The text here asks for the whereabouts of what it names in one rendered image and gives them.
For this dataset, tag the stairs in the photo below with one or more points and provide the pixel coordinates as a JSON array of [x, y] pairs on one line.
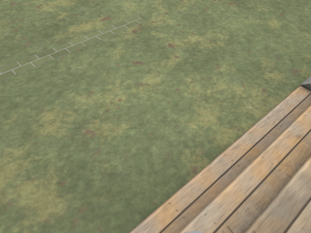
[[260, 184]]

